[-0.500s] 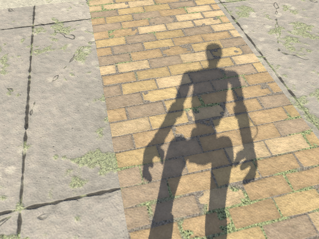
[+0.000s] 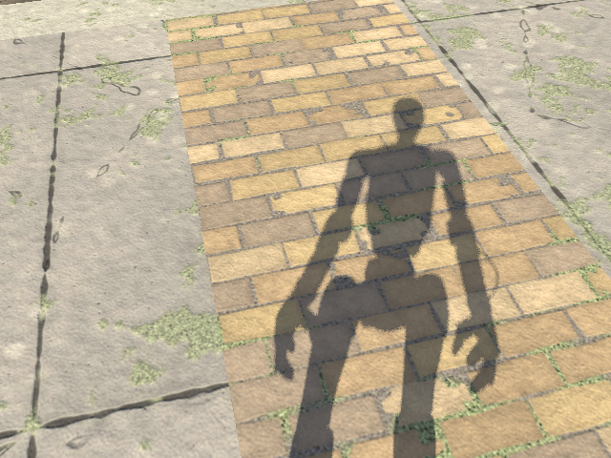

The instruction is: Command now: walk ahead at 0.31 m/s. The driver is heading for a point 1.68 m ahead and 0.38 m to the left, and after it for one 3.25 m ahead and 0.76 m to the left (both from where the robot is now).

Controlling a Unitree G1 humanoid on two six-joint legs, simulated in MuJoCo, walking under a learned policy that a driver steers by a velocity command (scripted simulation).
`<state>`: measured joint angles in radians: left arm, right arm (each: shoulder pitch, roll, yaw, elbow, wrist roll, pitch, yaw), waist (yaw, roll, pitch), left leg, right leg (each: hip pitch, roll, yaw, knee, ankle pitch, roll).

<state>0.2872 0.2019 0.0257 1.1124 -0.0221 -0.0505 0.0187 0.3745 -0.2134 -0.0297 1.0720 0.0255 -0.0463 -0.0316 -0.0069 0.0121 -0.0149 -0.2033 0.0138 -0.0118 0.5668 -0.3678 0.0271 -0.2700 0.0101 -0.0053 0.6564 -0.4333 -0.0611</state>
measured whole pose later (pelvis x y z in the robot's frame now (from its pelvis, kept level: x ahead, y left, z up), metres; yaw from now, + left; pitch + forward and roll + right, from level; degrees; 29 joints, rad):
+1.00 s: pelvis +0.51 +0.02 +0.00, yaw +1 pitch +2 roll +2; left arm 0.01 0.23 0.04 0.85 -0.02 -0.10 -0.03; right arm 0.41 -0.25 -0.05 1.02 0.02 -0.07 -0.01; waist -0.09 -0.03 0.01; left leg 0.07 -0.05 0.03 0.24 -0.35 0.02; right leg -0.56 -0.06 0.00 0.50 0.00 -0.04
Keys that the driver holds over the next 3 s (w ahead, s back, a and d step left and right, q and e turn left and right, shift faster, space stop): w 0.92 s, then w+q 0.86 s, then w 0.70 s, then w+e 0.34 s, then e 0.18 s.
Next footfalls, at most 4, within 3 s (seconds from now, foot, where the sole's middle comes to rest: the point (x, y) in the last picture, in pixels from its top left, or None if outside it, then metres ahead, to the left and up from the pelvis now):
0.48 left None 0.40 0.13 -0.77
1.04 right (367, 381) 0.72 -0.11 -0.77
1.58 left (245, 301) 0.96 0.19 -0.77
2.08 right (264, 205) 1.32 0.16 -0.77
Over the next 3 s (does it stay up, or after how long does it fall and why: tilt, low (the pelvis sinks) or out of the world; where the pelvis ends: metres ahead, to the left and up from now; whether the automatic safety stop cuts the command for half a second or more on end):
stays up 1.51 0.43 0.01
